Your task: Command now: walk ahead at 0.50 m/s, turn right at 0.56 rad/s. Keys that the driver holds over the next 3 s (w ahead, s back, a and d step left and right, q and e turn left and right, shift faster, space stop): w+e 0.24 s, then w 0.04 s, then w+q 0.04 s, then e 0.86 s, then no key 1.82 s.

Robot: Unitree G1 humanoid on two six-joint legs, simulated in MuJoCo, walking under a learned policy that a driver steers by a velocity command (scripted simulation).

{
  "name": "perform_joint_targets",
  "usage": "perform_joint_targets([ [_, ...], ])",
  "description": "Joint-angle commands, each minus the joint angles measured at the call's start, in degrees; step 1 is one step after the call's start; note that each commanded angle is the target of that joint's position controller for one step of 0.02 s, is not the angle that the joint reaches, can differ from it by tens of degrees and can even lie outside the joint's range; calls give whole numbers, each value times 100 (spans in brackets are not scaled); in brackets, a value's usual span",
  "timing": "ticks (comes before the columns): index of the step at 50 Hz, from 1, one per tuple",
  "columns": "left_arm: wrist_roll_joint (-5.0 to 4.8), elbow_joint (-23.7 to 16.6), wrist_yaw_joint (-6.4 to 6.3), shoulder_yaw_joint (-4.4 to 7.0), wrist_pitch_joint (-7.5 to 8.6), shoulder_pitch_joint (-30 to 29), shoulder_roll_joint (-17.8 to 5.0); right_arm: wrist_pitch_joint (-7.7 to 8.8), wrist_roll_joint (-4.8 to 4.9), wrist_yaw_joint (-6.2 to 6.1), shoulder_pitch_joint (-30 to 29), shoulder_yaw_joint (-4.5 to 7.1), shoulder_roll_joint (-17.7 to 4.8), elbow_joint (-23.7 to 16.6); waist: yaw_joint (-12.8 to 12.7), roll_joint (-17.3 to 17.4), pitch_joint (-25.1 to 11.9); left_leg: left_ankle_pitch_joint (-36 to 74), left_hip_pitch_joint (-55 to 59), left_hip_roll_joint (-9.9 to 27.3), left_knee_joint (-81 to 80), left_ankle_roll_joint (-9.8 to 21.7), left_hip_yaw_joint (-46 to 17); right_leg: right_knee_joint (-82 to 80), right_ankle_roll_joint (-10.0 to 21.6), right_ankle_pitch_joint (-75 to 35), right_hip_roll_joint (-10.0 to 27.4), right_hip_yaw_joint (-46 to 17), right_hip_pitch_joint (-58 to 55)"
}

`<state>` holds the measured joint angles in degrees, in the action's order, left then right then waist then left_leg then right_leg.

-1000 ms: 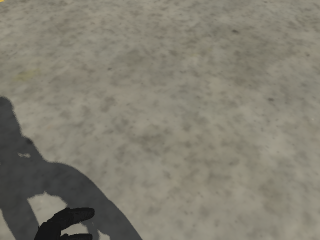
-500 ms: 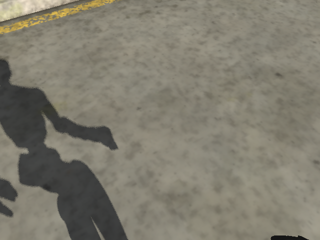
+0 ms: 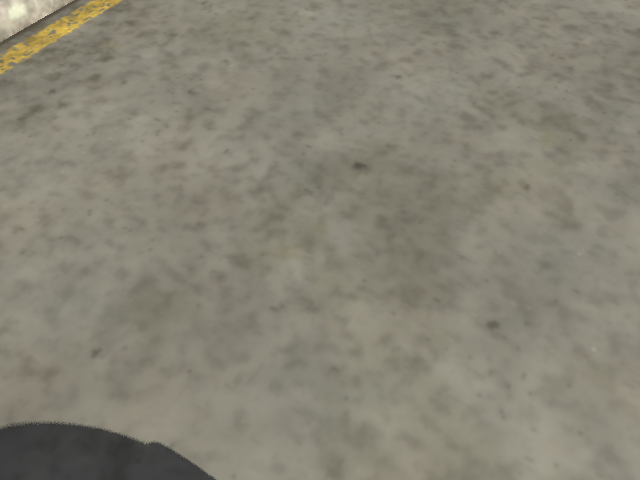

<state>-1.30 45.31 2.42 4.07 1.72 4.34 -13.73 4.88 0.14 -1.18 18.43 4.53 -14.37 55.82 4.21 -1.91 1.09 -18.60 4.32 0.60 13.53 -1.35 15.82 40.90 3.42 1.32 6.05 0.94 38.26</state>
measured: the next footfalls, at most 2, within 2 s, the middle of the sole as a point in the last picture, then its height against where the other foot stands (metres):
right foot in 0.10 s outside the picture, level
left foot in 0.58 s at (323, 453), level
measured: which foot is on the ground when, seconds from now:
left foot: down 0.00-0.08, up 0.10-0.56, down 0.58-1.00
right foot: up 0.00-0.08, down 0.10-0.58, up 0.60-0.98, down 1.00-1.00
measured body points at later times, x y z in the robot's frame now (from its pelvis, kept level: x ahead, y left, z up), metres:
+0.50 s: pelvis +0.27 -0.06 +0.01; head +0.30 -0.09 +0.45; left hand +0.38 +0.21 -0.11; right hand +0.43 -0.35 -0.09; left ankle +0.50 +0.04 -0.69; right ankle +0.18 -0.11 -0.73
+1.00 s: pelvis +0.37 -0.09 +0.00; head +0.38 -0.13 +0.44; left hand +0.64 +0.08 -0.09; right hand +0.35 -0.41 -0.12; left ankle +0.50 +0.01 -0.73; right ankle +0.32 -0.19 -0.74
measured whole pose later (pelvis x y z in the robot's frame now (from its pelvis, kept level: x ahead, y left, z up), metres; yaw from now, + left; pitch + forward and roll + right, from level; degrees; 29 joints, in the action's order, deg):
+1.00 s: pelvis +0.37 -0.09 +0.00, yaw -32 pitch +1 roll +2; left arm -0.5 37.4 -0.3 4.5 -3.5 11.6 -17.3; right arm -0.8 0.5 -1.2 5.5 4.1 -17.2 44.9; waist 0.1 0.6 2.6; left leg -8.6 -19.6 5.6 28.1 -0.9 11.4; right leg 35.8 1.5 16.1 2.7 1.2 19.7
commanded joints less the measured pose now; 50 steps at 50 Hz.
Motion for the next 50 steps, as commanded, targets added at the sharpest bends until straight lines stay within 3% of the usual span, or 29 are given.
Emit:
perform_joint_targets([
  [1, -14, -632, 108, 71, 59, -546, -371, -49, 86, -32, -108, 243, -1128, -291, -189, 597, 354, 3935, 107, 1737, 150, 807, -326, -284, 233, 600, -232, 383, -60],
  [3, -36, -536, 106, 242, 36, 220, -678, -138, 128, -53, -247, 287, -1303, -356, -696, 792, -184, 5772, 96, 1665, 1431, 681, -165, -346, 491, 1088, -721, 720, -1246],
  [4, -46, -288, 57, 427, 32, 1166, -990, -170, 150, -57, -355, 269, -1293, -400, -1207, 674, -667, 5726, -364, 1441, 2670, 503, -40, -777, 706, 722, -1001, 742, -2612],
  [5, -34, -78, -80, 643, -19, 2034, -1558, -129, 15, -61, -294, 188, -1079, -537, -1480, -56, -1170, 3652, -1909, 1165, 4553, 202, -33, -979, 1047, 785, -273, -588, -4368],
  [6, -36, -162, -92, 653, 52, 1730, -2074, 67, -130, 23, 145, -68, -182, -867, -647, -1323, -1621, -1487, -4317, -69, 6363, -77, -882, -1742, 2046, 1705, 1054, -3961, -5868],
  [7, 42, -276, -53, 512, 130, 2008, -1627, 330, 142, 102, -518, -8, -661, -1009, -1099, -671, -2077, -1521, -4945, -93, 6888, 54, -2049, -2521, 2110, 2031, 1336, -4875, -6072],
  [8, 72, -216, -37, 416, 209, 1805, -1285, 433, 311, 133, -951, 39, -814, -1143, -1076, -439, -1293, -948, -5424, 169, 6739, 213, -2024, -2525, 1815, 1460, 1194, -4008, -5618],
  [9, 20, -296, -40, 344, 248, 1402, -1051, 472, 208, 96, -950, 29, -792, -1078, -818, 6, -896, -415, -5129, 444, 6237, 297, -2042, -2460, 1580, 885, 913, -3205, -4746],
  [10, 33, -402, -45, 283, 255, 948, -863, 441, 59, 52, -881, 83, -836, -990, -558, 148, -637, -117, -4633, 628, 5742, 268, -2042, -2488, 1404, 335, 663, -2611, -3894],
  [11, 82, -502, -67, 223, 262, 729, -720, 351, 26, 54, -747, 130, -888, -969, -370, 97, -564, 70, -4226, 749, 5463, 239, -2083, -2616, 1326, -8, 494, -2297, -3393],
  [15, 78, -411, -206, 228, 327, 967, -872, 112, -82, 56, -911, 85, -608, -1084, -298, 50, -364, 826, -4094, 721, 4410, -54, -1857, -2914, 1322, -1007, 315, -1584, -2797],
  [19, 73, -235, -324, 216, 260, 1328, -927, 146, -111, 94, -1763, 2, -446, -1367, -585, -117, -121, 2204, -3753, 355, 2708, -61, -1651, -2644, 845, -2188, -135, -923, -2545],
  [24, 18, -128, -418, 239, 83, 1649, -988, 155, -51, 205, -2319, -8, -529, -1650, -785, -366, -155, 2550, -3495, -114, 1625, 83, -1724, -2012, 570, -1778, -23, -1424, -2995],
  [27, 35, -266, -488, 251, -3, 1423, -971, 211, -97, 214, -1938, 63, -791, -1605, -543, -470, -377, 1971, -3164, -170, 1260, 247, -1872, -1223, 520, -1933, 87, -1971, -3468],
  [28, 26, -377, -486, 236, -14, 1190, -939, 257, -138, 195, -1532, 91, -868, -1514, -289, -444, -567, 2417, -2554, -152, 861, 363, -1768, -709, 379, -2074, -144, -1933, -3405],
  [29, 82, -577, -462, 165, 5, 1043, -739, 298, -265, 160, -977, 140, -1130, -1478, -70, -132, -1227, 4155, -1139, 515, 1098, 695, -2222, 347, 151, -1420, -512, -1792, -2806],
  [30, 140, -597, -439, 83, 30, 1812, -410, 234, -371, 100, -534, 157, -1378, -1488, -261, 1158, -2060, 6851, 810, 2076, 1605, 1558, -3578, 2200, -249, 2242, -1268, -1266, -1302],
  [31, 34, -560, -380, 81, 38, 2506, -757, 107, -175, 123, -343, 125, -1141, -1456, -370, 1938, -2972, 6191, 1534, 2918, 1523, 2274, -4883, 3407, -413, 4285, -1318, -1208, -513],
  [32, -52, -461, -371, 226, -52, 2296, -1262, -10, -70, 109, -706, 60, -857, -1636, -304, 1133, -2493, 4532, 936, 2624, 1239, 2098, -4572, 3895, -574, 3771, -945, -1264, -174],
  [33, -65, -580, -395, 258, -176, 1695, -1307, -126, -68, 56, -1004, -12, -634, -1710, -264, 742, -1735, 3413, 227, 2219, 1016, 1782, -3850, 3900, -697, 3320, -742, -903, 68],
  [34, -54, -619, -432, 265, -313, 1468, -1213, -214, -96, 32, -1296, -69, -535, -1705, -369, 594, -1136, 2601, -635, 1880, 738, 1625, -3366, 3657, -771, 3039, -564, -760, 35],
  [36, -28, -669, -478, 227, -504, 1549, -907, -291, -183, 22, -1632, -31, -698, -1675, -610, 903, -538, 1716, -2017, 1408, 222, 1415, -2596, 3033, -773, 2655, -418, -465, -656],
  [38, 3, -740, -495, 174, -513, 1566, -690, -279, -202, 12, -1692, 25, -807, -1653, -624, 1031, -539, 1920, -2209, 1357, 52, 1490, -2159, 2432, -754, 2458, -392, -251, -951],
  [40, 49, -864, -476, 140, -476, 1344, -660, -280, -148, -21, -1662, 74, -900, -1621, -545, 939, -762, 2180, -1971, 1551, 57, 1607, -2017, 1824, -699, 2181, -235, -233, -1078],
  [42, 53, -958, -419, 121, -455, 1161, -686, -339, -111, -54, -1686, 107, -992, -1617, -499, 943, -906, 2073, -1870, 1680, 36, 1604, -1874, 1299, -616, 1873, -174, -170, -1338],
  [46, 61, -1056, -295, 176, -488, 997, -857, -451, -14, -38, -1628, 160, -1155, -1535, -467, 1046, -813, 1364, -1755, 1810, 108, 1407, -1651, 449, -395, 1745, -251, 75, -1749],
  [48, 79, -1002, -244, 215, -494, 1166, -844, -503, 76, -27, -1666, 168, -1168, -1470, -629, 983, -771, 966, -1802, 1757, 438, 1119, -1446, -467, -180, 1352, -398, 273, -2244],
  [49, 100, -919, -251, 266, -495, 1339, -903, -533, 98, -22, -1539, 145, -1045, -1397, -666, 857, -756, 657, -2007, 1618, 779, 863, -1287, -867, -19, 1197, -538, 286, -2642],
  [50, 133, -896, -293, 352, -490, 1538, -1140, -569, 91, 10, -1304, 103, -823, -1283, -691, 228, -543, 97, -2564, 1265, 1638, 402, -923, -1649, 273, 695, -255, -396, -3048],
])
Over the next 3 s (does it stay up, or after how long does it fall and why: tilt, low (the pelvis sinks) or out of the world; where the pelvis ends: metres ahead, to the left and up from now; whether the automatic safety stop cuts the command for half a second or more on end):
stays up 0.42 -0.08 0.01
